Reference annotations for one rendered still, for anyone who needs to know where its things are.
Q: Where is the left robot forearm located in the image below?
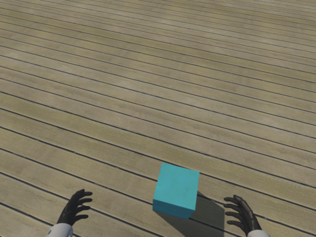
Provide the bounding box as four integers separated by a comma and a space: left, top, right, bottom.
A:
45, 223, 73, 237

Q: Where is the robot left hand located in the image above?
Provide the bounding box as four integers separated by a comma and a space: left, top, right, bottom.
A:
57, 189, 93, 226

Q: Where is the carton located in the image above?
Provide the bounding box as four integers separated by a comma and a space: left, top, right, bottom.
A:
153, 162, 199, 220

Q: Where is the robot right hand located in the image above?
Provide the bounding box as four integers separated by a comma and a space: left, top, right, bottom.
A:
223, 195, 262, 237

